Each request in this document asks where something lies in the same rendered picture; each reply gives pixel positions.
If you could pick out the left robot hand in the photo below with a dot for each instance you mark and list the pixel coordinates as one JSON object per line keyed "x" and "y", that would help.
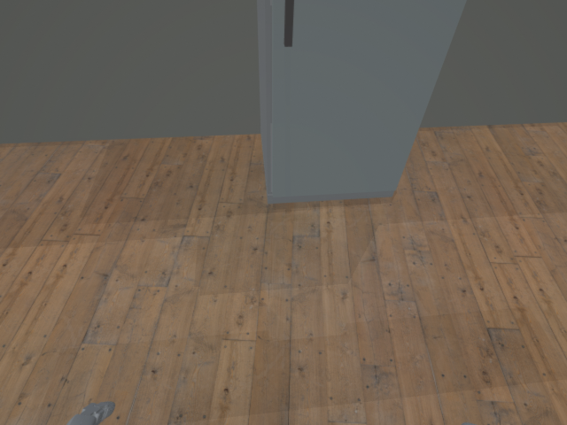
{"x": 93, "y": 414}

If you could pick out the fridge door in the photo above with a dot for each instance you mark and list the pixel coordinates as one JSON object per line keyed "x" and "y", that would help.
{"x": 350, "y": 94}

